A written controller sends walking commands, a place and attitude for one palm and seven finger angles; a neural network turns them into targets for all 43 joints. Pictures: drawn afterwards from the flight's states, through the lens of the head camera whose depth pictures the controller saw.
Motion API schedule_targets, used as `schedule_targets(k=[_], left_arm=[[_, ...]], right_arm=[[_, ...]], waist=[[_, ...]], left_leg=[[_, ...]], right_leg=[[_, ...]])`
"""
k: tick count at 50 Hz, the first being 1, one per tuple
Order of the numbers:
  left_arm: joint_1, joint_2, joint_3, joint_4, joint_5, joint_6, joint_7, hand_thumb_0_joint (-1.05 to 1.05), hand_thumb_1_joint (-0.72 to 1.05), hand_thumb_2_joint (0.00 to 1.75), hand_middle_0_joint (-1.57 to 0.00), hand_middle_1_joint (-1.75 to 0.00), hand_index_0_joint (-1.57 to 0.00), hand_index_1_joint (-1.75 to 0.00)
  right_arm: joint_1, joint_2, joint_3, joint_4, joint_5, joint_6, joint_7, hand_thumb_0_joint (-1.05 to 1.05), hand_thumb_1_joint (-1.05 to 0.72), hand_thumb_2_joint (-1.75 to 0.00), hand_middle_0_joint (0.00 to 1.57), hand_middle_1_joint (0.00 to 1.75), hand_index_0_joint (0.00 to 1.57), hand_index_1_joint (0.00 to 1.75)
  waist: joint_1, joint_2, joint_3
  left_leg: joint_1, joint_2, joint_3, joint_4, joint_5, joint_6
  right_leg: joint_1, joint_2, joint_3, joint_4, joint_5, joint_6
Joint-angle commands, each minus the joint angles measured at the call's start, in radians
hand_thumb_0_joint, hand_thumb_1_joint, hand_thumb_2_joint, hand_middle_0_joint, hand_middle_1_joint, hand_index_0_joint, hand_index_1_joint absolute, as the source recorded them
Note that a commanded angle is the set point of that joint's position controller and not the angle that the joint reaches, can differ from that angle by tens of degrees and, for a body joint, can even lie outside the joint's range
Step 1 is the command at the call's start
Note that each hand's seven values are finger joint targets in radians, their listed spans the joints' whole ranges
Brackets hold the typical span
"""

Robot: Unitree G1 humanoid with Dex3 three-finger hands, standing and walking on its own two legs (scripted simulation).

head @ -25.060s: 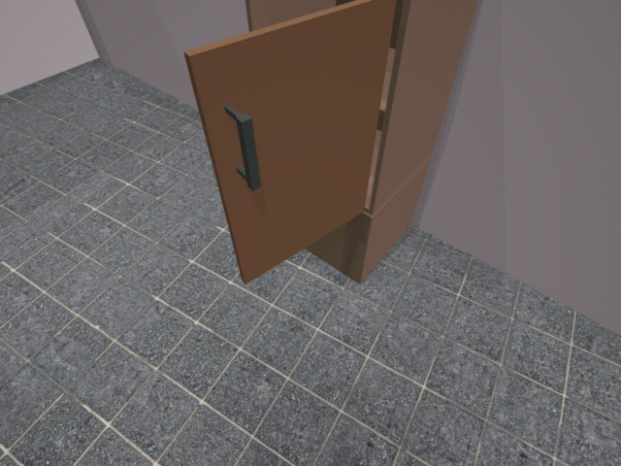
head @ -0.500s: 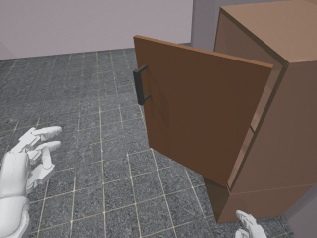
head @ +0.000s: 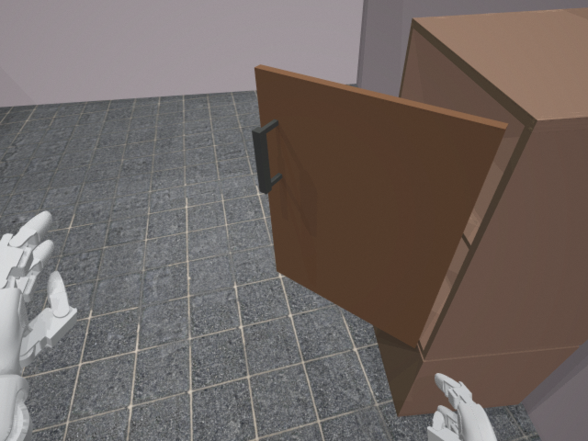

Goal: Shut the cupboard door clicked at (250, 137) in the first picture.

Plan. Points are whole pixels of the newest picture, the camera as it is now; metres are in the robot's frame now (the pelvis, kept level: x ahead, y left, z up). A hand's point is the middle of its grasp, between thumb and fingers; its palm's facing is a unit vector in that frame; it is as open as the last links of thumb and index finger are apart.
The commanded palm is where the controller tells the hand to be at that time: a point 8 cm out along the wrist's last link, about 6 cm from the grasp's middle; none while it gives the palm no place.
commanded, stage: step back with the hand held close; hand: left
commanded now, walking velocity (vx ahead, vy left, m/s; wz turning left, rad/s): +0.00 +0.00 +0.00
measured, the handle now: (268, 157) +0.62 +0.13 +0.08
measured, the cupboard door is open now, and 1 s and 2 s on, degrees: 50 50 50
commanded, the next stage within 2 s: stop stepping back and stand still in 2.00 s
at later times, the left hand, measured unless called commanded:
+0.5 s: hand (61, 317) +0.19 +0.28 +0.15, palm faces +0.35 -0.78 -0.52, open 7.4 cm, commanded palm +0.13 +0.31 +0.17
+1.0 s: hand (7, 366) +0.13 +0.29 +0.16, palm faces +0.45 -0.77 -0.46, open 7.4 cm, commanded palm +0.07 +0.32 +0.17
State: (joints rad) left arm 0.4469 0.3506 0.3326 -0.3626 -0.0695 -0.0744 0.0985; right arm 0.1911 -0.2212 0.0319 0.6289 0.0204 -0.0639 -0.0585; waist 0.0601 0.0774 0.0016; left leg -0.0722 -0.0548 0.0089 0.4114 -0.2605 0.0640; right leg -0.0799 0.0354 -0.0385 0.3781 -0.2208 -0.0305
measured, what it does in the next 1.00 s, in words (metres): shifts its weight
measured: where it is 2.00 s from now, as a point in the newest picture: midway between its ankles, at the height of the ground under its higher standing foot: outside the picture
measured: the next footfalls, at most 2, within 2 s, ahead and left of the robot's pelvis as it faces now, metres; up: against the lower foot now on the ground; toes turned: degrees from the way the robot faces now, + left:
left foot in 1.82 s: -0.06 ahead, +0.11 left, +0.00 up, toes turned -1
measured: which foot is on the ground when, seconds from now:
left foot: down 0.00-1.00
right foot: down 0.00-1.00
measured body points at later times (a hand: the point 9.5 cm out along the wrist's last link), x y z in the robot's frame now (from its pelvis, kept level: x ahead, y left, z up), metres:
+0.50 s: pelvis -0.02 +0.02 -0.01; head -0.01 +0.01 +0.44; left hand +0.16 +0.32 +0.18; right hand +0.15 -0.24 -0.09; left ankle -0.02 +0.07 -0.74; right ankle +0.00 -0.10 -0.74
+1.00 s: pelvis -0.08 +0.03 -0.03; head -0.07 +0.04 +0.42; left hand +0.10 +0.33 +0.18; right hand +0.08 -0.22 -0.10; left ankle -0.02 +0.07 -0.74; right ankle -0.01 -0.11 -0.74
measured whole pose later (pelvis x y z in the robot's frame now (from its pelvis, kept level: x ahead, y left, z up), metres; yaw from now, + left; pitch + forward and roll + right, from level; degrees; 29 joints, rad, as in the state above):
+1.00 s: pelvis -0.08 +0.03 -0.03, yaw -1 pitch +0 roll -2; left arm 0.48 0.41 0.48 -0.49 -0.01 -0.25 0.12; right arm 0.23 -0.22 0.00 0.56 0.01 -0.02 -0.07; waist 0.00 -0.01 0.01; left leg -0.42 -0.06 0.05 0.70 -0.28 0.11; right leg -0.41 0.04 0.04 0.65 -0.24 0.02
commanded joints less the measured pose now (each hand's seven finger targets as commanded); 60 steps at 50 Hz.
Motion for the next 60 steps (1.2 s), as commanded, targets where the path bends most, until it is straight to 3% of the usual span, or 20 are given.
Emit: schedule_targets(k=[1,4,5,6,9,12,16,19,21,26,27,31,32,34,38,42,48,52,56,60], left_arm=[[-0.092,0.19,0.124,-0.217,-0.006,-0.063,0.019,0.0,0.9,0.9,-0.2,-0.3,-0.2,-0.3],[-0.085,0.183,0.115,-0.2,-0.008,-0.059,0.017,0.0,0.9,0.9,-0.2,-0.3,-0.2,-0.3],[-0.2,0.309,0.24,-0.279,-0.002,-0.104,0.027,0.0,0.9,0.9,-0.2,-0.3,-0.2,-0.3],[-0.089,0.238,0.185,-0.199,-0.006,-0.114,0.023,0.0,0.9,0.9,-0.2,-0.3,-0.2,-0.3],[-0.012,0.207,0.151,-0.195,0.0,-0.137,0.02,0.0,0.9,0.9,-0.2,-0.3,-0.2,-0.3],[0.027,0.24,0.183,-0.233,-0.003,-0.149,0.03,0.0,0.9,0.9,-0.2,-0.3,-0.2,-0.3],[0.07,0.27,0.217,-0.276,-0.007,-0.145,0.038,0.0,0.9,0.9,-0.2,-0.3,-0.2,-0.3],[0.09,0.274,0.223,-0.292,-0.008,-0.136,0.039,0.0,0.9,0.9,-0.2,-0.3,-0.2,-0.3],[0.098,0.273,0.225,-0.292,-0.008,-0.132,0.042,0.0,0.9,0.9,-0.2,-0.3,-0.2,-0.3],[0.073,0.258,0.219,-0.291,0.005,-0.143,0.047,0.0,0.9,0.9,-0.2,-0.3,-0.2,-0.3],[0.069,0.29,0.255,-0.291,0.014,-0.149,0.049,0.0,0.9,0.9,-0.2,-0.3,-0.2,-0.3],[0.049,0.257,0.233,-0.288,0.028,-0.169,0.055,0.0,0.9,0.9,-0.2,-0.3,-0.2,-0.3],[0.043,0.282,0.255,-0.307,0.035,-0.177,0.057,0.0,0.9,0.9,-0.2,-0.3,-0.2,-0.3],[0.036,0.258,0.235,-0.324,0.036,-0.188,0.059,0.0,0.9,0.9,-0.2,-0.3,-0.2,-0.3],[0.005,0.253,0.241,-0.355,0.045,-0.211,0.06,0.0,0.9,0.9,-0.2,-0.3,-0.2,-0.3],[-0.027,0.261,0.258,-0.328,0.055,-0.218,0.056,0.0,0.9,0.9,-0.2,-0.3,-0.2,-0.3],[-0.018,0.231,0.236,-0.335,0.052,-0.238,0.042,0.0,0.9,0.9,-0.2,-0.3,-0.2,-0.3],[-0.006,0.268,0.283,-0.344,0.062,-0.247,0.049,0.0,0.9,0.9,-0.2,-0.3,-0.2,-0.3],[0.003,0.268,0.282,-0.368,0.059,-0.262,0.053,0.0,0.9,0.9,-0.2,-0.3,-0.2,-0.3],[0.021,0.269,0.289,-0.379,0.053,-0.273,0.06,0.0,0.9,0.9,-0.2,-0.3,-0.2,-0.3]], right_arm=[[-0.128,-0.108,-0.042,-0.163,-0.005,-0.045,-0.009,0.0,-0.9,-0.9,0.2,0.3,0.2,0.3],[-0.129,-0.109,-0.042,-0.162,-0.005,-0.041,-0.009,0.0,-0.9,-0.9,0.2,0.3,0.2,0.3],[-0.127,-0.141,-0.059,-0.202,0.006,-0.023,-0.008,0.0,-0.9,-0.9,0.2,0.3,0.2,0.3],[-0.113,-0.129,-0.06,-0.178,-0.002,-0.013,-0.012,0.0,-0.9,-0.9,0.2,0.3,0.2,0.3],[-0.103,-0.134,-0.074,-0.181,-0.002,0.012,-0.004,0.0,-0.9,-0.9,0.2,0.3,0.2,0.3],[-0.103,-0.142,-0.085,-0.189,0.0,0.03,-0.01,0.0,-0.9,-0.9,0.2,0.3,0.2,0.3],[-0.097,-0.143,-0.095,-0.223,0.01,0.062,-0.022,0.0,-0.9,-0.9,0.2,0.3,0.2,0.3],[-0.093,-0.143,-0.094,-0.239,0.011,0.076,-0.029,0.0,-0.9,-0.9,0.2,0.3,0.2,0.3],[-0.091,-0.145,-0.096,-0.248,0.009,0.082,-0.031,0.0,-0.9,-0.9,0.2,0.3,0.2,0.3],[-0.09,-0.156,-0.093,-0.257,0.003,0.075,-0.038,0.0,-0.9,-0.9,0.2,0.3,0.2,0.3],[-0.096,-0.163,-0.097,-0.253,-0.002,0.07,-0.04,0.0,-0.9,-0.9,0.2,0.3,0.2,0.3],[-0.075,-0.155,-0.094,-0.26,0.002,0.055,-0.037,0.0,-0.9,-0.9,0.2,0.3,0.2,0.3],[-0.076,-0.164,-0.097,-0.256,-0.001,0.049,-0.036,0.0,-0.9,-0.9,0.2,0.3,0.2,0.3],[-0.071,-0.157,-0.092,-0.257,-0.002,0.039,-0.035,0.0,-0.9,-0.9,0.2,0.3,0.2,0.3],[-0.064,-0.159,-0.089,-0.246,-0.012,0.013,-0.039,0.0,-0.9,-0.9,0.2,0.3,0.2,0.3],[-0.058,-0.168,-0.098,-0.236,-0.018,-0.001,-0.037,0.0,-0.9,-0.9,0.2,0.3,0.2,0.3],[-0.062,-0.157,-0.1,-0.229,-0.016,-0.001,-0.023,0.0,-0.9,-0.9,0.2,0.3,0.2,0.3],[-0.058,-0.16,-0.107,-0.226,-0.018,-0.002,-0.018,0.0,-0.9,-0.9,0.2,0.3,0.2,0.3],[-0.057,-0.148,-0.106,-0.23,-0.017,-0.003,-0.014,0.0,-0.9,-0.9,0.2,0.3,0.2,0.3],[-0.055,-0.145,-0.105,-0.22,-0.019,-0.011,-0.017,0.0,-0.9,-0.9,0.2,0.3,0.2,0.3]], waist=[[0.002,0.011,-0.031],[0.0,-0.023,-0.028],[-0.031,0.003,0.005],[-0.037,-0.036,-0.015],[-0.045,-0.069,-0.084],[-0.047,-0.038,-0.144],[-0.05,-0.057,-0.217],[-0.049,-0.036,-0.218],[-0.049,-0.029,-0.194],[-0.049,-0.012,-0.115],[-0.045,-0.006,-0.109],[-0.059,-0.044,-0.079],[-0.057,-0.039,-0.091],[-0.061,-0.028,-0.089],[-0.059,0.057,-0.08],[-0.056,0.045,-0.057],[-0.062,-0.012,-0.079],[-0.062,-0.023,-0.091],[-0.07,-0.056,-0.091],[-0.074,-0.027,-0.107]], left_leg=[[-0.062,0.07,-0.055,-0.081,0.203,-0.049],[-0.062,0.07,-0.054,-0.078,0.2,-0.045],[-0.156,0.094,-0.091,-0.035,0.099,-0.01],[-0.142,0.089,-0.098,0.002,0.093,-0.009],[-0.136,0.095,-0.096,0.058,0.139,-0.019],[-0.151,0.113,-0.101,0.061,0.252,-0.028],[-0.157,0.144,-0.105,0.075,0.484,-0.036],[-0.168,0.166,-0.119,0.069,0.566,-0.041],[-0.207,0.183,-0.136,0.042,0.504,-0.029],[-0.436,0.201,-0.187,-0.043,0.083,0.017],[-0.487,0.202,-0.193,-0.06,-0.005,0.028],[-0.599,0.178,-0.197,-0.046,-0.258,0.047],[-0.603,0.177,-0.205,-0.049,-0.276,0.047],[-0.615,0.18,-0.213,-0.055,-0.293,0.05],[-0.69,0.231,-0.276,-0.141,-0.311,0.062],[-0.747,0.256,-0.292,-0.155,-0.379,0.072],[-0.75,0.221,-0.247,-0.062,-0.331,0.065],[-0.796,0.203,-0.244,-0.025,-0.419,0.065],[-0.736,0.168,-0.222,0.055,-0.425,0.049],[-0.685,0.181,-0.23,0.026,-0.384,0.046]], right_leg=[[0.01,-0.038,0.039,-0.051,0.113,-0.001],[0.005,-0.041,0.045,-0.056,0.106,0.0],[-0.057,-0.099,0.171,-0.086,0.129,-0.008],[-0.082,-0.141,0.19,-0.093,0.122,-0.023],[-0.101,-0.188,0.203,-0.055,0.172,-0.042],[-0.071,-0.185,0.175,0.027,0.298,-0.038],[-0.029,-0.151,0.141,0.146,0.48,-0.013],[-0.046,-0.129,0.131,0.189,0.447,0.001],[-0.06,-0.108,0.128,0.2,0.357,0.012],[-0.015,-0.085,0.151,0.213,0.169,0.02],[0.014,-0.084,0.157,0.217,0.16,0.022],[0.015,-0.103,0.198,0.201,0.077,0.011],[0.022,-0.104,0.199,0.197,0.067,0.009],[0.017,-0.098,0.192,0.214,0.059,0.01],[0.081,-0.04,0.125,0.326,0.113,0.031],[0.111,-0.019,0.122,0.369,0.095,0.037],[0.093,-0.051,0.19,0.357,0.158,0.015],[0.082,-0.076,0.246,0.34,0.096,-0.001],[-0.035,-0.121,0.32,0.255,-0.013,-0.026],[-0.075,-0.098,0.274,0.268,-0.001,-0.017]])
